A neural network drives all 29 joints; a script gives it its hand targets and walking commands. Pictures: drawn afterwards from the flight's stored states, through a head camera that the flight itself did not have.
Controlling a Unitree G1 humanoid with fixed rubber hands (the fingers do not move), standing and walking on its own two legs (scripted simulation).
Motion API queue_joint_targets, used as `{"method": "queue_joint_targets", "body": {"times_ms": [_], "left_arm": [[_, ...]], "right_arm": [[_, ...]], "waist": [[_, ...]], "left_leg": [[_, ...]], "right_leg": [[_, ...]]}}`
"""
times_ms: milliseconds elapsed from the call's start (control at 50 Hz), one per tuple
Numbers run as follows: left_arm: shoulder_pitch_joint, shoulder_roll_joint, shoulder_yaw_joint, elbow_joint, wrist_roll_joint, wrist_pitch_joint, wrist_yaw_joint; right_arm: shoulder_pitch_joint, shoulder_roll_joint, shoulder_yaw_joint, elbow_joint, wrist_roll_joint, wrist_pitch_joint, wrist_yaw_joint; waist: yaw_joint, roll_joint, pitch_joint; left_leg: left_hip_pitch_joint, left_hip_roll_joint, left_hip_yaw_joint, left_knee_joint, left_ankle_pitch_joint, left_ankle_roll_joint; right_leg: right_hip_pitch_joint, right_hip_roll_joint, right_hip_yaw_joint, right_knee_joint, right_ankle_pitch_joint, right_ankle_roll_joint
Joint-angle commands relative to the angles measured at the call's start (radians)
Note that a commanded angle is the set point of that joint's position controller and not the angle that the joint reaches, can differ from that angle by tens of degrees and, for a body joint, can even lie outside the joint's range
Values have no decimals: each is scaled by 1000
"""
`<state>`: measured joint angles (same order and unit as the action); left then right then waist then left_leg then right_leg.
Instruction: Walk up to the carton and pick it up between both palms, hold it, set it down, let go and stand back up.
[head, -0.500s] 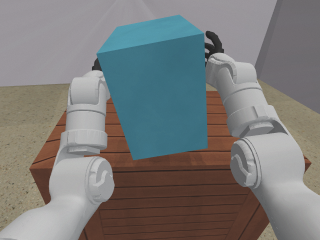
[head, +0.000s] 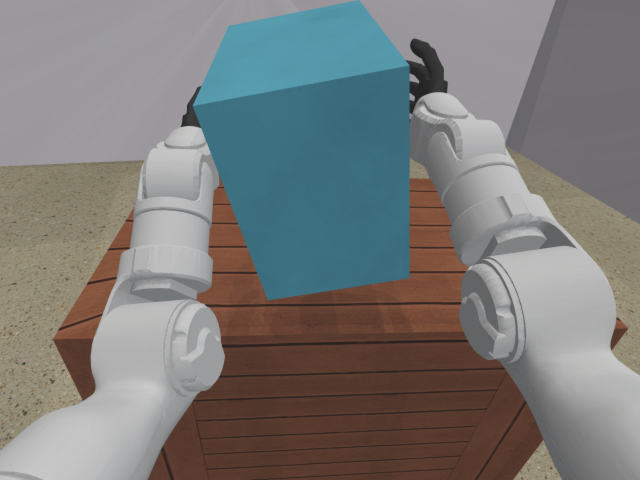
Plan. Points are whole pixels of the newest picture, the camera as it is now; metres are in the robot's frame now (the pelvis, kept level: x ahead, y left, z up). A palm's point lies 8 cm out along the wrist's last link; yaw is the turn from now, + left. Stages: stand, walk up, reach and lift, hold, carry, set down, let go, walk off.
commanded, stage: set down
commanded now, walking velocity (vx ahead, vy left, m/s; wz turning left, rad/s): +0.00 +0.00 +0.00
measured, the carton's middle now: (314, 145) +0.42 +0.01 +0.30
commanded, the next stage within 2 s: none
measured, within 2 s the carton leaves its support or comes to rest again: neither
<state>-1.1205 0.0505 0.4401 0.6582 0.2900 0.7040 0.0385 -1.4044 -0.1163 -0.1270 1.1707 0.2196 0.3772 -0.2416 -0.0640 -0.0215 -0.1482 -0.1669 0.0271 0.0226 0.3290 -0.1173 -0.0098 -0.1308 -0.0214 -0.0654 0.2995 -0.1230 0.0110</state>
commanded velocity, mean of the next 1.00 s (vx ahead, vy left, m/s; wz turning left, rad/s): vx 0.00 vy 0.00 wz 0.00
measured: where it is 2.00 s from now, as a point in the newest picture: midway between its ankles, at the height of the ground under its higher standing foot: outside the picture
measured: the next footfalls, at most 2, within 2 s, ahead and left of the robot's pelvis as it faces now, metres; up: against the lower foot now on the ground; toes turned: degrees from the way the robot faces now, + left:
none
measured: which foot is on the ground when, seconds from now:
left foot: down 0.00-1.00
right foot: down 0.00-1.00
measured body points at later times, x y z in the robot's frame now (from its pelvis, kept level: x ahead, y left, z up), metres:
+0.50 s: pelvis +0.01 +0.00 +0.00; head -0.04 +0.02 +0.45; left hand +0.44 +0.15 +0.26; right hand +0.44 -0.11 +0.29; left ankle +0.04 +0.12 -0.75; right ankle +0.03 -0.12 -0.75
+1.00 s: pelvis +0.02 +0.00 +0.00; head -0.01 +0.02 +0.45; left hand +0.46 +0.14 +0.23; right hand +0.46 -0.12 +0.27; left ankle +0.04 +0.12 -0.75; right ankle +0.03 -0.12 -0.75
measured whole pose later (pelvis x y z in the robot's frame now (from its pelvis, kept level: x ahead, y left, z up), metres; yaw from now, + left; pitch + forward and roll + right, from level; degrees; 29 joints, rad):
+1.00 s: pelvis +0.02 +0.00 +0.00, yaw +0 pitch -2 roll -1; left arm -1.06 0.04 0.44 0.77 0.28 0.52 0.09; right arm -1.26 -0.07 -0.14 1.20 0.19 0.18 -0.21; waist -0.06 -0.04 -0.05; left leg -0.14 0.03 0.02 0.33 -0.15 -0.01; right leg -0.10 -0.02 -0.07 0.28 -0.14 0.01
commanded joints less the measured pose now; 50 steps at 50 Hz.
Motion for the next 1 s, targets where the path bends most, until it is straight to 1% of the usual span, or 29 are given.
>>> {"method": "queue_joint_targets", "body": {"times_ms": [0, 20, 60, 80, 100, 120, 140, 160, 180, 220, 260, 280, 300, 380, 400, 440, 480, 500, 560, 600, 620, 640, 680, 720, 800, 840, 860, 920, 980], "left_arm": [[-832, -429, -167, -61, -38, -118, -155], [-856, -438, -184, -66, -59, -134, -157], [-895, -430, -194, -143, -64, -155, -143], [-896, -468, -236, -136, -78, -170, -136], [-840, -452, -200, -100, -59, -161, -132], [-811, -462, -212, -106, -69, -178, -133], [-788, -466, -258, -148, -98, -182, -132], [-809, -495, -283, -187, -99, -191, -120], [-819, -514, -322, -211, -133, -188, -111], [-809, -534, -383, -255, -152, -203, -104], [-824, -556, -396, -263, -157, -208, -95], [-873, -568, -425, -260, -177, -211, -92], [-794, -549, -368, -163, -142, -203, -93], [-791, -568, -380, -131, -153, -202, -80], [-813, -550, -349, -105, -152, -205, -76], [-802, -508, -311, -55, -144, -213, -79], [-817, -517, -310, -51, -127, -214, -78], [-823, -534, -323, -27, -133, -222, -75], [-820, -518, -293, 9, -117, -230, -73], [-825, -525, -298, 47, -137, -234, -59], [-829, -525, -305, -9, -143, -248, -54], [-880, -536, -340, -51, -159, -263, -50], [-838, -562, -342, -58, -165, -275, -37], [-823, -533, -348, -51, -155, -268, -38], [-776, -519, -289, 38, -135, -271, -47], [-800, -521, -313, -26, -141, -270, -44], [-815, -519, -300, 13, -140, -282, -51], [-793, -530, -302, -8, -143, -295, -41], [-805, -544, -305, 38, -141, -294, -39]], "right_arm": [[-569, 580, -6, -157, -18, -81, 137], [-567, 597, 4, -130, -22, -96, 136], [-580, 630, 33, -180, -21, -125, 139], [-572, 614, 20, -162, -38, -139, 134], [-588, 623, 55, -199, -10, -138, 138], [-565, 653, 84, -219, 0, -146, 134], [-598, 636, 136, -312, 29, -162, 128], [-607, 626, 120, -290, 31, -179, 129], [-635, 626, 166, -384, 54, -195, 125], [-566, 627, 158, -341, 53, -190, 114], [-559, 621, 177, -343, 54, -205, 122], [-595, 604, 151, -355, 55, -218, 117], [-603, 593, 142, -346, 35, -221, 121], [-598, 602, 128, -346, 20, -226, 127], [-620, 614, 126, -327, 18, -225, 133], [-562, 607, 95, -260, -5, -212, 138], [-579, 594, 49, -266, -13, -221, 149], [-584, 564, 27, -224, -39, -218, 152], [-562, 587, 13, -203, -71, -215, 163], [-605, 592, -2, -207, -80, -219, 173], [-594, 628, 30, -217, -64, -224, 177], [-600, 632, 39, -221, -61, -230, 178], [-611, 649, 99, -285, -12, -235, 177], [-571, 594, 67, -235, -36, -231, 176], [-593, 610, 49, -248, -48, -228, 179], [-556, 620, 89, -264, -42, -218, 173], [-552, 619, 56, -195, -60, -213, 180], [-562, 618, 64, -231, -57, -223, 186], [-550, 595, 38, -174, -71, -219, 192]], "waist": [[0, -1, -223], [-18, -16, -259], [16, -30, -338], [-23, 24, -341], [23, -11, -371], [22, -7, -375], [14, -22, -485], [10, 32, -461], [4, 21, -529], [-36, 44, -516], [-41, 61, -505], [-55, 76, -516], [-32, 38, -451], [-28, 44, -426], [-3, 20, -465], [-17, -2, -382], [-16, 38, -364], [-44, 35, -342], [-27, 37, -327], [-27, 15, -294], [8, 30, -352], [-5, 46, -403], [32, 47, -485], [-3, 63, -441], [4, 13, -425], [18, 19, -396], [3, 8, -385], [20, 34, -420], [2, 90, -394]], "left_leg": [[138, -63, 2, -62, -28, 3], [171, -64, 7, -56, -14, 4], [210, -63, 3, -43, 63, 10], [252, -65, 5, -24, 98, -16], [254, -67, 2, -11, 170, -7], [248, -83, 11, 4, 196, -7], [292, -82, -10, 32, 293, -5], [334, -70, -19, 45, 331, -24], [348, -69, -19, 65, 364, -35], [401, -69, -26, 93, 432, -53], [425, -64, -39, 94, 466, -63], [431, -59, -32, 93, 440, -67], [384, -60, -24, 75, 380, -56], [359, -59, -21, 47, 274, -47], [338, -61, -15, 34, 202, -34], [313, -61, -13, 18, 177, -19], [319, -50, -14, 13, 167, -30], [322, -50, -15, 9, 149, -39], [264, -53, -12, -27, 18, -20], [231, -44, -14, -33, 12, -25], [254, -50, -8, -27, 61, -25], [270, -52, -12, -5, 106, -32], [316, -58, -5, 36, 238, -40], [352, -46, -15, 31, 249, -51], [302, -58, -13, 13, 177, -27], [304, -56, -14, 26, 213, -36], [314, -55, -12, 22, 191, -24], [330, -49, -17, 29, 251, -40], [314, -57, -15, 35, 230, -49]], "right_leg": [[219, 71, -1, -59, -23, 41], [213, 69, -13, -55, -26, 44], [247, 70, -12, -40, 42, 53], [218, 78, -24, -31, 72, 46], [257, 77, -15, -33, 126, 54], [280, 72, -10, -30, 177, 63], [330, 84, -11, -10, 310, 61], [266, 94, -33, -15, 256, 52], [315, 103, -29, -7, 311, 47], [278, 101, -44, -4, 358, 45], [240, 104, -54, -5, 348, 44], [231, 101, -49, -14, 321, 38], [237, 103, -42, -40, 265, 34], [189, 92, -46, -42, 187, 33], [197, 89, -33, -48, 141, 39], [174, 84, -37, -43, 120, 42], [144, 86, -37, -49, 113, 39], [128, 90, -48, -53, 82, 27], [116, 77, -38, -63, -8, 28], [99, 84, -47, -62, -7, 30], [106, 81, -42, -53, 34, 38], [119, 86, -41, -47, 65, 35], [134, 98, -34, -40, 149, 35], [119, 99, -48, -46, 159, 30], [131, 96, -33, -42, 146, 39], [160, 94, -35, -32, 188, 44], [131, 95, -30, -45, 148, 43], [133, 98, -39, -27, 208, 35], [106, 89, -31, -46, 163, 31]]}}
